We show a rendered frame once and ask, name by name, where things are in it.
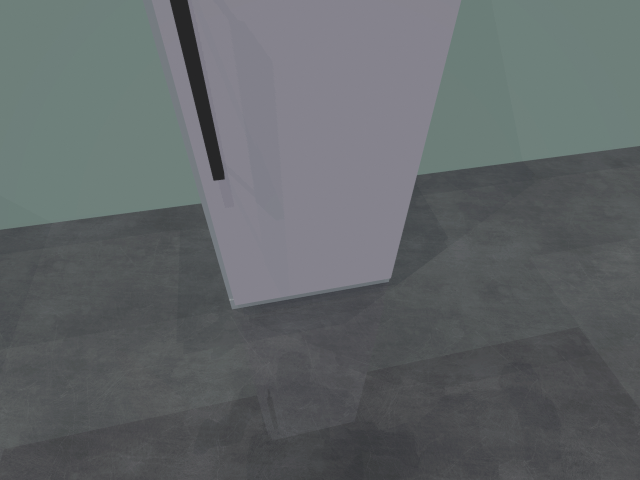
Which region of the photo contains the fridge door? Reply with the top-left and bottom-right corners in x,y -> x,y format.
152,0 -> 461,305

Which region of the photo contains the handle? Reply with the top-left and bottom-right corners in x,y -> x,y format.
170,0 -> 225,181

